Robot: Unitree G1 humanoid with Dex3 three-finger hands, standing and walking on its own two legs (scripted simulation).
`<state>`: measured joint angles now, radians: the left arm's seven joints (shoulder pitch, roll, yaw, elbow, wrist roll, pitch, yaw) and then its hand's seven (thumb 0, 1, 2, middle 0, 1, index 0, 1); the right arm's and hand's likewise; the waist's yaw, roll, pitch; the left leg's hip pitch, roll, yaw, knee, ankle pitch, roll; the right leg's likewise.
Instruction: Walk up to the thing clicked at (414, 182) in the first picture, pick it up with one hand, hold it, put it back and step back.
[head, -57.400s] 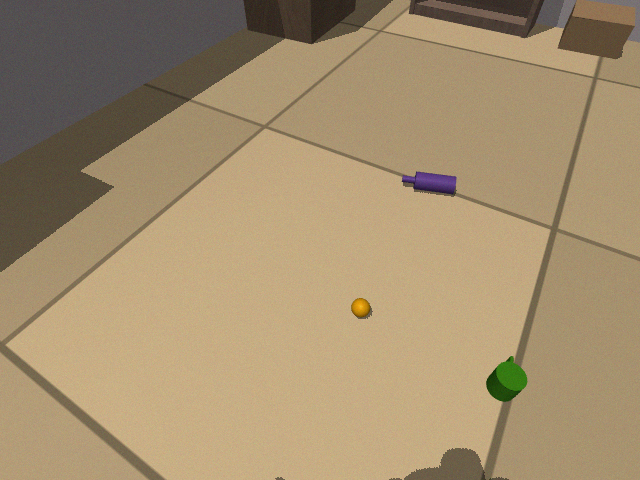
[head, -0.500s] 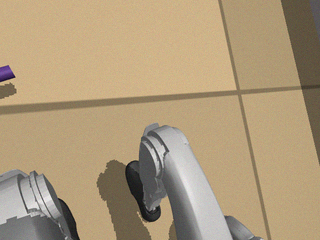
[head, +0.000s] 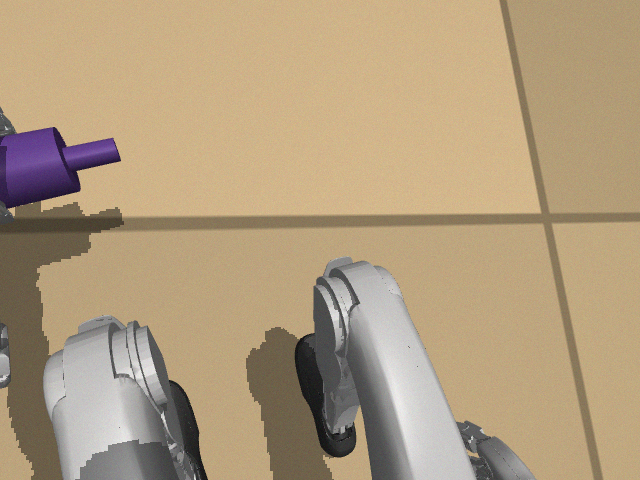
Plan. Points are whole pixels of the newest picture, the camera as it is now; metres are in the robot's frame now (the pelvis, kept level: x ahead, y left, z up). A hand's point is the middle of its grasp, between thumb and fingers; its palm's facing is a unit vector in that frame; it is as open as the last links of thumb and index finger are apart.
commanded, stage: settle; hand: left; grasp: from above
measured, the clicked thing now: (12, 171) +0.51 +0.28 -0.17
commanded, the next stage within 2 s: lift in 0.02 s
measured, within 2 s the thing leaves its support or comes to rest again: neither
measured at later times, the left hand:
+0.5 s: hand out of the picture +0.45 +0.32 -0.07, palm faces -0.45 -0.10 -0.89, open 10.9 cm
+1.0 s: hand out of the picture +0.38 +0.31 +0.12, palm faces -0.39 -0.14 -0.91, open 10.9 cm
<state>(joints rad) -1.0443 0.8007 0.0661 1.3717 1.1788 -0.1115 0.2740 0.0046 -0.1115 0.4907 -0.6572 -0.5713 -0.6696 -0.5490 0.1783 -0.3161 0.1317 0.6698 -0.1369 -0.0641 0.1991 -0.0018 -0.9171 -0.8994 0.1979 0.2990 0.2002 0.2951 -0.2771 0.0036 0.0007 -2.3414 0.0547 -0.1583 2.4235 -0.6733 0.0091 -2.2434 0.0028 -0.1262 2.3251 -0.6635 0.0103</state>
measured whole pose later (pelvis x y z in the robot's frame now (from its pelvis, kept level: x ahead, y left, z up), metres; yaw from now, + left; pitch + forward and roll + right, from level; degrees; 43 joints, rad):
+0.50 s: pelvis -0.01 +0.00 +0.04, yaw +3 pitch +34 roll -8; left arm -0.89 0.70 0.03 1.13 1.11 -0.09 0.10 0.00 -0.10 0.49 -0.64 -0.59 -0.65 -0.57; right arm 0.23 -0.30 0.05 0.66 -0.07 0.03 0.12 0.00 -0.92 -0.90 0.20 0.30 0.20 0.30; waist -0.20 0.04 -0.10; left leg -2.24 0.04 -0.10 2.26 -0.64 0.03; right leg -2.15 -0.02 -0.08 2.19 -0.65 0.02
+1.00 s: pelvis -0.01 +0.00 +0.19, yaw +7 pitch +28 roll -5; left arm -0.57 0.56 -0.07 0.77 0.97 0.02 0.03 0.00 -0.08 0.46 -0.64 -0.57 -0.65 -0.55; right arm 0.16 -0.26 0.00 0.65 0.02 0.05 0.01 0.00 -0.90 -0.90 0.20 0.30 0.20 0.30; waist -0.10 0.06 -0.17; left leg -1.71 0.05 -0.05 1.80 -0.59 0.02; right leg -1.65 -0.01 -0.06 1.74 -0.59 0.02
